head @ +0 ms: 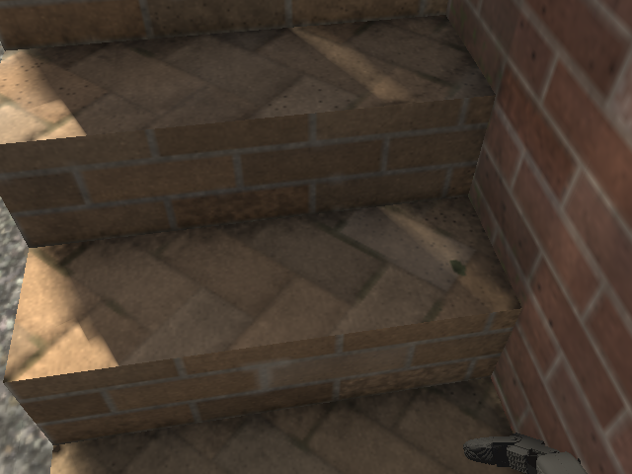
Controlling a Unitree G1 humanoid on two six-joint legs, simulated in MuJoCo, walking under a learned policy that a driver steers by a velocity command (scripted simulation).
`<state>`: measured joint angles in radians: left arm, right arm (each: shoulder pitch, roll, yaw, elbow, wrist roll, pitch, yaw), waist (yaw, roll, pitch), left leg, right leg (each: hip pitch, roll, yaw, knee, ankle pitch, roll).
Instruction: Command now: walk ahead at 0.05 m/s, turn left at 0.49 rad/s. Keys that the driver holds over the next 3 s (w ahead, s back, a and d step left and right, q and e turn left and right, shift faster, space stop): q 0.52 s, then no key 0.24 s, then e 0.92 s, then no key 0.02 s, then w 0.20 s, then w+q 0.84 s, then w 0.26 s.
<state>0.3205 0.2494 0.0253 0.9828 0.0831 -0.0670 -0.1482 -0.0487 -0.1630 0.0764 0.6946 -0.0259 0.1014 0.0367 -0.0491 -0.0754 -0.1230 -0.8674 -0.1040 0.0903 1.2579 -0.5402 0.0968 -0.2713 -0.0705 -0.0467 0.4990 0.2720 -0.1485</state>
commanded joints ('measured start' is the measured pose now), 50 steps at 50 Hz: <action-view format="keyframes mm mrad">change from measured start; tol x32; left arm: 1 -12 85 36 -89 -28 28 -10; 24 -98 175 80 -609 -81 32 75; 50 -105 24 -19 -398 -46 12 6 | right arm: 1 290 -155 -87 56 -68 -41 -41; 50 96 -173 -114 -44 -5 -171 -9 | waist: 1 -127 356 -179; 24 45 -152 -70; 50 20 75 78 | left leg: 1 444 171 -733 -579 290 256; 13 174 111 -394 -832 543 55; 21 761 206 -605 -576 1290 160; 25 106 -9 -267 175 -192 -243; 28 -27 44 -258 382 45 -204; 34 324 138 -26 -415 -35 -238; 41 827 314 -220 -757 971 -62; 46 590 223 -219 -867 159 -35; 50 730 208 -135 -792 342 0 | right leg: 1 -450 174 303 1246 -345 76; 4 -882 271 414 1485 -477 86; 13 -185 84 79 817 -540 301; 19 -310 79 112 261 -591 240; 24 388 -305 568 -9 290 -316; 35 -31 -34 124 -176 -480 -23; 50 -78 27 145 -30 -519 116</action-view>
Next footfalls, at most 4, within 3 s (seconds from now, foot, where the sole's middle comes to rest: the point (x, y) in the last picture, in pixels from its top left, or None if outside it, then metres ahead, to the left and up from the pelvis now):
0.42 right None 0.16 -0.13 -0.65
0.78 left None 0.12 0.11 -0.66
1.96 right None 0.18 -0.12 -0.66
2.38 left None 0.38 0.19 -0.45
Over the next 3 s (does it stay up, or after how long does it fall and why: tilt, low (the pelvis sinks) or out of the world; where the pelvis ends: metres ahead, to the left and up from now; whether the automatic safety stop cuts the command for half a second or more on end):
stays up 0.45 0.08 0.37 its command is cut before an obstacle after 1.9 s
